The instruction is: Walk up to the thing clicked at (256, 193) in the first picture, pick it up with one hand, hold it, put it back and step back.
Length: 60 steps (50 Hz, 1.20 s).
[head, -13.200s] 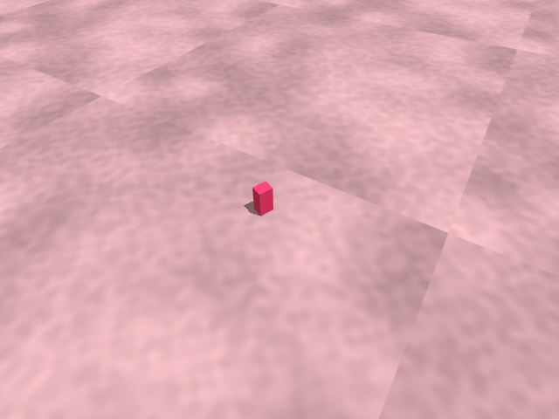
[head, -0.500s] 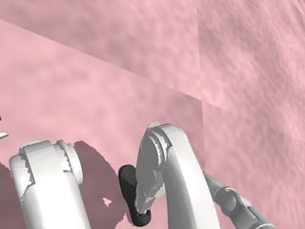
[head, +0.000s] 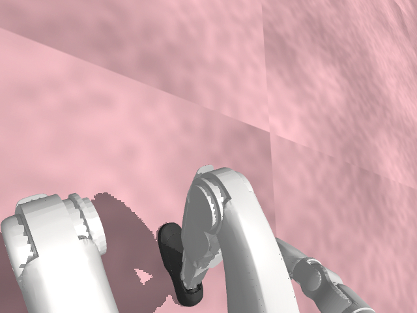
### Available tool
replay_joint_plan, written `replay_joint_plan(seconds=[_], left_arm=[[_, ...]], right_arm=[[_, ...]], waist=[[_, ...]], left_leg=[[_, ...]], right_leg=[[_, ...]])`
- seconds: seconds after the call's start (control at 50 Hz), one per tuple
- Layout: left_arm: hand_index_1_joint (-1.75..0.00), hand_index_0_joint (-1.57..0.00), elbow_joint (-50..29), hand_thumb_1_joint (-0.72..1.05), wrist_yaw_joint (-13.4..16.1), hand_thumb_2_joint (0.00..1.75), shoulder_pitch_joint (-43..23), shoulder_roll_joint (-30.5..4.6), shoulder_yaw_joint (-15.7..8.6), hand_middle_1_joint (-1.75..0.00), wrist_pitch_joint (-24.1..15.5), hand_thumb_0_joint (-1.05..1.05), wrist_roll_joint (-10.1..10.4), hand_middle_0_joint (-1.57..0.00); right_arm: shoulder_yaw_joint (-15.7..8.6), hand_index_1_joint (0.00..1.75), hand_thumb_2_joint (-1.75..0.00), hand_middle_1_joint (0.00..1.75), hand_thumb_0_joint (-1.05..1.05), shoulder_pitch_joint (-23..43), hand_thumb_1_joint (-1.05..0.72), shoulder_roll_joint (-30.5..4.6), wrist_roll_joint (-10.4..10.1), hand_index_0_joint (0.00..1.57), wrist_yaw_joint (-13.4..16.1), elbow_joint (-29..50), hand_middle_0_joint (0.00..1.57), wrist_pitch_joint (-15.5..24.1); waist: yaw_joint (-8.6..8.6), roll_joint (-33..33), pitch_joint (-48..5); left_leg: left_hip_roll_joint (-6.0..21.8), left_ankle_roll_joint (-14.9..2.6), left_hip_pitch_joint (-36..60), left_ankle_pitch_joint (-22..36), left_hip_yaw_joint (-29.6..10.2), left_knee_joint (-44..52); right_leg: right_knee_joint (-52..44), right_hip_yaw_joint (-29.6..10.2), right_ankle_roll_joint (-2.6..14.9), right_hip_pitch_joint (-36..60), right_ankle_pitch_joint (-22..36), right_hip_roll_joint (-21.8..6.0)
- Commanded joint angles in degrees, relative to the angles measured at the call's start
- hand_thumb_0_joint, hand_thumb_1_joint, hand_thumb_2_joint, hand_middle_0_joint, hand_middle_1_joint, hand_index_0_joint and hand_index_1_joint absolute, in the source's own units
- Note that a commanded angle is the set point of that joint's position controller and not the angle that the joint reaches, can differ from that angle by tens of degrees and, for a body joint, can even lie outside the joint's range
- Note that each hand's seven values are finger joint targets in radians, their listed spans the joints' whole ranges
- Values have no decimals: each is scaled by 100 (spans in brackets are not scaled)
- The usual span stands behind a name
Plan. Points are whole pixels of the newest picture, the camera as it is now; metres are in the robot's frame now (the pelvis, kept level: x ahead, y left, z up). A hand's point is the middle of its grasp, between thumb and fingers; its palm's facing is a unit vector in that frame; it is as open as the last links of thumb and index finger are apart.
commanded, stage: close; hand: left
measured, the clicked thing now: out of the picture +0.43 +0.31 -0.20
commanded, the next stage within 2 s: settle in 0.42 s
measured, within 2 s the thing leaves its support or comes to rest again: leaves its support in 0.74 s
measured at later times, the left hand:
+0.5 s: hand out of the picture +0.41 +0.32 -0.15, palm faces +0.48 -0.88 +0.02, open 9.8 cm
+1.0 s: hand out of the picture +0.40 +0.34 -0.10, palm faces +0.45 -0.89 -0.01, open 10.0 cm
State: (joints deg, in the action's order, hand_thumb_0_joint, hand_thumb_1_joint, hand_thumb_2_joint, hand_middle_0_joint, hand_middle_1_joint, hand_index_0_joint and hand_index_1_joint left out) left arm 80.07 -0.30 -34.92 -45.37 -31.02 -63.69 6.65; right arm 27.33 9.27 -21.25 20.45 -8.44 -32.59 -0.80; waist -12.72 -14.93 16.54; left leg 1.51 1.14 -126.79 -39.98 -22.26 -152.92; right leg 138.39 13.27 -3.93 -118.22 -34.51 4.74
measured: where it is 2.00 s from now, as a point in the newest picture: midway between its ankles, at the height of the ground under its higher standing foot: (133, 306)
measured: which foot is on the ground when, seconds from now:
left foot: down 0.00-1.00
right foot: down 0.00-1.00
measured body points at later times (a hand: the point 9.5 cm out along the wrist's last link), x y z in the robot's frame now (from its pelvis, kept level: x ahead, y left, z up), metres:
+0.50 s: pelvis +0.00 +0.00 +0.00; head +0.21 +0.19 +0.34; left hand +0.38 +0.36 -0.15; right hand +0.18 -0.24 -0.03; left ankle +0.08 +0.13 -0.25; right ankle +0.15 -0.12 -0.25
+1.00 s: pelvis +0.00 +0.00 +0.01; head +0.19 +0.18 +0.37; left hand +0.37 +0.38 -0.10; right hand +0.20 -0.24 -0.03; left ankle +0.08 +0.13 -0.25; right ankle +0.15 -0.12 -0.25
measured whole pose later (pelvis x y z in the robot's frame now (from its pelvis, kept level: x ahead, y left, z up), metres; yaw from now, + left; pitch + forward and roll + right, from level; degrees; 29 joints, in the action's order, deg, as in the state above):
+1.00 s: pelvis +0.00 +0.00 +0.01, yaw +1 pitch +14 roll -16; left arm 63.9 -2.0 -31.0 -40.5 -29.6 -55.0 6.2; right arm 21.3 5.7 -20.2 17.5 -8.7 -33.2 -2.0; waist -10.1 -11.5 11.5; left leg 1.4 0.8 -127.7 -39.6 -20.0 -150.4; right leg 137.3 12.1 -3.1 -118.9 -35.5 3.5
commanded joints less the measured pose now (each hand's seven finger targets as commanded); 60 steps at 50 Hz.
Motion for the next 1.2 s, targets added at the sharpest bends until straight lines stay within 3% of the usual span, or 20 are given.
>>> replay_joint_plan(seconds=[0.0,0.02,0.18,0.26,0.34,0.42,0.44,0.54,0.62,0.72,0.74,0.76,0.78,0.84,0.92,1.02,1.04,1.06,1.14,1.18], left_arm=[[-68,-71,-777,38,14,72,-1218,-950,7,-68,-330,0,-25,-71],[-70,-73,-726,37,19,74,-1283,-937,17,-70,-327,0,-28,-73],[-87,-87,-691,41,27,89,-1160,-1196,-221,-86,-313,0,-49,-87],[-95,-94,-663,44,-10,95,-967,-935,-125,-95,-277,0,-25,-94],[-103,-101,-742,39,-14,100,-902,-1082,-210,-102,-260,0,-11,-101],[-113,-109,-822,41,-57,109,-862,-941,-163,-113,-255,0,42,-108],[-115,-111,-816,40,-48,110,-745,-1083,-271,-115,-245,0,22,-111],[-124,-114,-884,40,-61,119,-813,-913,-163,-123,-252,0,72,-115],[-127,-116,-1188,40,-64,121,-899,-1134,-215,-126,-220,0,-6,-117],[-133,-121,-1673,38,-77,126,-912,-865,-127,-131,-93,0,12,-121],[-135,-123,-1764,36,-30,126,-892,-1037,-310,-133,-50,0,-3,-123],[-134,-122,-1989,36,-32,125,-1046,-972,-195,-133,-43,0,11,-122],[-135,-123,-2031,35,-14,126,-915,-1006,-297,-133,9,0,-13,-123],[-138,-126,-2374,39,-73,128,-941,-690,8,-137,150,0,-65,-126],[-141,-129,-2640,35,-178,128,-845,-501,157,-140,444,0,-58,-129],[-142,-131,-3090,36,-236,129,-620,-181,195,-141,850,0,86,-131],[-143,-132,-3215,33,-245,129,-790,-29,354,-141,917,0,110,-131],[-143,-132,-3375,36,-235,129,-751,-71,237,-142,991,0,144,-131],[-141,-130,-3884,33,-253,127,-917,-120,227,-140,1270,0,107,-130],[-141,-130,-3734,34,-316,127,-833,149,372,-140,1449,0,117,-130]], right_arm=[[-677,30,-89,30,0,-113,-87,-2017,-18,20,109,97,20,-66],[-670,30,-89,30,0,-110,-87,-2017,-20,20,108,103,20,-68],[-647,30,-89,30,0,-112,-87,-2022,-15,20,121,156,20,-118],[-665,30,-89,30,0,-123,-87,-2021,-12,20,125,157,20,-143],[-663,30,-89,30,0,-102,-88,-2000,-32,20,118,156,20,-135],[-675,30,-90,30,0,-127,-88,-2002,-29,20,129,178,20,-145],[-701,30,-89,30,0,-119,-88,-2016,-44,20,131,135,20,-143],[-708,30,-90,30,0,-96,-90,-2005,-52,20,115,180,20,-131],[-751,30,-90,30,0,-160,-90,-2003,-60,20,121,129,20,-128],[-892,30,-90,30,0,-165,-90,-1975,-106,20,114,172,20,-129],[-934,30,-90,30,0,-280,-90,-1986,-111,20,109,109,20,-123],[-951,30,-90,30,0,-233,-90,-1958,-127,20,97,127,20,-113],[-1006,30,-90,30,0,-321,-90,-1954,-128,20,92,95,20,-118],[-1135,30,-90,30,0,-341,-90,-1919,-195,20,78,144,20,-130],[-1317,30,-90,30,0,-457,-90,-1845,-327,20,76,120,20,-154],[-1576,30,-90,30,0,-721,-89,-1743,-535,20,66,102,20,-142],[-1618,30,-90,30,0,-759,-89,-1690,-579,20,64,97,20,-145],[-1660,30,-90,30,0,-793,-89,-1642,-614,20,67,127,20,-133],[-1887,30,-89,30,0,-905,-89,-1511,-810,20,109,141,20,-153],[-1937,30,-89,30,0,-1111,-89,-1384,-886,20,127,-19,20,-202]], waist=[[-586,3001,-3079],[-647,2932,-3080],[-515,3012,-3119],[-574,2977,-3144],[-461,2980,-3125],[-507,2937,-3198],[-414,3002,-3117],[-482,2921,-3134],[-412,3129,-3242],[-377,3252,-3340],[-320,3368,-3460],[-316,3409,-3479],[-275,3466,-3654],[-283,3575,-3744],[-189,3511,-3748],[65,3386,-4085],[16,3339,-4098],[133,3280,-4251],[318,3291,-4517],[246,3137,-4451]], left_leg=[[342,48,2108,425,593,2008],[346,40,2086,415,576,1994],[349,50,2044,350,589,2045],[355,63,2171,574,565,2032],[351,45,2070,539,622,2023],[341,33,2087,504,636,2001],[343,37,2018,440,631,2037],[333,25,1976,369,636,2004],[341,40,2090,439,647,2053],[334,55,2213,451,691,2146],[339,71,2295,482,685,2190],[323,55,2226,429,729,2174],[341,79,2429,560,723,2192],[326,102,2509,561,712,2336],[283,59,2298,377,813,2412],[221,33,2338,423,899,2546],[198,5,2196,345,934,2533],[170,-25,2134,411,1021,2496],[130,-68,2106,130,1143,2716],[104,-94,1979,4,1201,2751]], right_leg=[[-905,667,411,1319,751,140],[-906,687,401,1312,739,136],[-926,707,414,1388,659,145],[-901,728,417,1385,829,144],[-930,691,420,1443,790,152],[-972,704,413,1502,774,150],[-939,698,432,1422,709,153],[-959,707,421,1423,676,159],[-922,675,441,1405,721,146],[-935,630,453,1326,743,112],[-913,623,467,1340,758,114],[-931,585,466,1332,746,108],[-895,581,474,1340,824,101],[-894,557,494,1192,815,61],[-964,452,500,1052,687,29],[-1035,340,518,977,705,-6],[-1064,314,525,947,650,-2],[-1119,250,527,1095,691,3],[-1242,114,555,989,410,-50],[-1343,62,556,923,281,-57]])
